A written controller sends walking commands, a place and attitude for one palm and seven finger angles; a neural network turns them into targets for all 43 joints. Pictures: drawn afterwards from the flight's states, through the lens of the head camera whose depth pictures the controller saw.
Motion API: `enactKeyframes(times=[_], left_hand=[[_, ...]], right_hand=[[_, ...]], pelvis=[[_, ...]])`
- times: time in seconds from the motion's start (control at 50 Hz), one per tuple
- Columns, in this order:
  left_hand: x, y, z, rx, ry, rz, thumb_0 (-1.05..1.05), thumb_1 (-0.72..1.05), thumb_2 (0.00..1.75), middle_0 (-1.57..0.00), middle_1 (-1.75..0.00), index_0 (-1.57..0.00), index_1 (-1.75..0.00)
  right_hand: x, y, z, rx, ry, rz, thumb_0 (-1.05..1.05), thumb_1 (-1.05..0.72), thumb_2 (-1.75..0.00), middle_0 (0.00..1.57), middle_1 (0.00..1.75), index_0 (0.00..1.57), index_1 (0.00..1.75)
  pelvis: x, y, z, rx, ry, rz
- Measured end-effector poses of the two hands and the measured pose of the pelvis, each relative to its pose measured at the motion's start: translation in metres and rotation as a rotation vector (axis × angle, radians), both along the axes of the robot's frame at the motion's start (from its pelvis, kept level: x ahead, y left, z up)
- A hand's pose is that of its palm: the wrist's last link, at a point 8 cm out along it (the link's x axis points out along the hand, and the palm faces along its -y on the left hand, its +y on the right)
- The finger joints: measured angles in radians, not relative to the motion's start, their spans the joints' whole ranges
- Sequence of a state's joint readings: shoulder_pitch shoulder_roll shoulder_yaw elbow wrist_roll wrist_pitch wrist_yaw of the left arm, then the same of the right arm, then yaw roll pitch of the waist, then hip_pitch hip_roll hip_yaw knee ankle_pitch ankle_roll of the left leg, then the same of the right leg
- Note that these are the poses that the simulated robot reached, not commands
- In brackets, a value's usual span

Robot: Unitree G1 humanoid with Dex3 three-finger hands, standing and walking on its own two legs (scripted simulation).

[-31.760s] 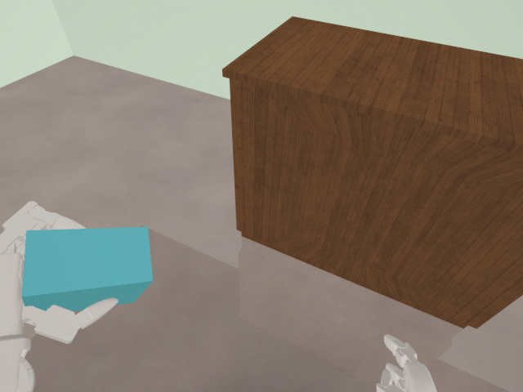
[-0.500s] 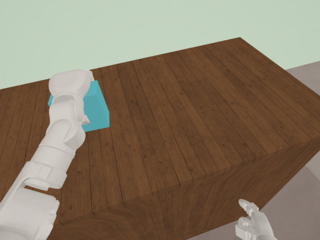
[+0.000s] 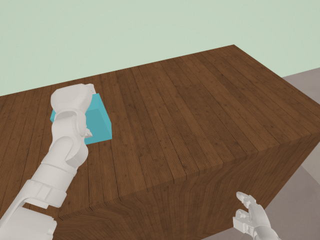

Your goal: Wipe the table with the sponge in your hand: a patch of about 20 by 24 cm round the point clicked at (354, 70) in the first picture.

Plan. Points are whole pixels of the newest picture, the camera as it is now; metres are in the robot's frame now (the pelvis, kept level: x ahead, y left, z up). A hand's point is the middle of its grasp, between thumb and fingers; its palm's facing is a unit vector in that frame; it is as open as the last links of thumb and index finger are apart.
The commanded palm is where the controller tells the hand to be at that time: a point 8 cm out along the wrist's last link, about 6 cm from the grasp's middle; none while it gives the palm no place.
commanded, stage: wipe back along the middle lane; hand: left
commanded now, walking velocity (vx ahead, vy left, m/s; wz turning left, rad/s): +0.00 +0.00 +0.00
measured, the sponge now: (87, 126) +0.36 +0.24 +0.11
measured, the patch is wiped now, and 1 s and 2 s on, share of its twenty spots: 0.80 0.85 0.90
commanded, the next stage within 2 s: slide across to the third lane in 1.02 s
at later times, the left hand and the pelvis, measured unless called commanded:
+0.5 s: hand (81, 124) +0.33 +0.23 +0.15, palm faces +0.15 -0.07 -0.99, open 10.6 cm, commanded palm +0.28 +0.22 +0.18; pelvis +0.01 +0.00 +0.00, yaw -1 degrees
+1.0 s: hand (82, 139) +0.28 +0.21 +0.16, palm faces +0.26 -0.16 -0.95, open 10.6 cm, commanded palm +0.23 +0.19 +0.18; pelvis +0.00 -0.01 -0.01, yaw -1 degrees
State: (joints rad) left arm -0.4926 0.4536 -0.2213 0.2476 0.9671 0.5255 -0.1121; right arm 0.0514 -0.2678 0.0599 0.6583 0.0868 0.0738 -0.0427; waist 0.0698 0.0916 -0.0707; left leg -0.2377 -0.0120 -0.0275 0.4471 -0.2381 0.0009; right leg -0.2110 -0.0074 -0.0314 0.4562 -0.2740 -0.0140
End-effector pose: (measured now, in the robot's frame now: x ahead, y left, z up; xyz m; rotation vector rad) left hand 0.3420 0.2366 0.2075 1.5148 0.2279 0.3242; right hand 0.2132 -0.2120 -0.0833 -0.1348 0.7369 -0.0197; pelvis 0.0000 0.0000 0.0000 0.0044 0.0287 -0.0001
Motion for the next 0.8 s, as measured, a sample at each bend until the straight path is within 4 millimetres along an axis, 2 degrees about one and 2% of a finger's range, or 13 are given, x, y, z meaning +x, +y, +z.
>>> enactKeyframes(times=[0.24, 0.38, 0.54, 0.8], left_hand=[[-0.007, -0.002, -0.002, -0.006, -0.017, 0.004, 0.0, -0.53, 1.03, -0.67, -1.32, -0.69, -1.31], [-0.024, -0.004, -0.002, -0.025, -0.06, -0.014, -0.01, -0.53, 1.03, -0.66, -1.32, -0.68, -1.31], [-0.044, -0.01, -0.002, -0.051, -0.099, -0.02, -0.01, -0.53, 1.03, -0.66, -1.32, -0.68, -1.32], [-0.074, -0.02, -0.002, -0.097, -0.167, -0.047, -0.01, -0.52, 1.03, -0.66, -1.32, -0.67, -1.32]], right_hand=[[-0.006, -0.008, -0.002, -0.004, 0.013, -0.015, 0.01, -0.9, -0.9, 0.2, 0.3, 0.2, 0.3], [-0.002, -0.01, -0.002, 0.005, 0.012, -0.017, 0.01, -0.9, -0.9, 0.2, 0.3, 0.2, 0.3], [0.014, 0.003, 0.004, 0.029, -0.025, 0.014, 0.01, -0.9, -0.9, 0.2, 0.3, 0.19, 0.3], [0.01, 0.007, 0.005, 0.041, -0.031, 0.027, 0.01, -0.9, -0.9, 0.2, 0.3, 0.17, 0.28]], pelvis=[[0.002, -0.002, -0.001, -0.001, 0.002, -0.008], [0.006, 0.001, -0.002, -0.001, -0.001, -0.018], [0.006, 0.003, -0.003, 0.0, -0.006, -0.017], [0.0, 0.001, -0.005, 0.0, -0.021, -0.022]])
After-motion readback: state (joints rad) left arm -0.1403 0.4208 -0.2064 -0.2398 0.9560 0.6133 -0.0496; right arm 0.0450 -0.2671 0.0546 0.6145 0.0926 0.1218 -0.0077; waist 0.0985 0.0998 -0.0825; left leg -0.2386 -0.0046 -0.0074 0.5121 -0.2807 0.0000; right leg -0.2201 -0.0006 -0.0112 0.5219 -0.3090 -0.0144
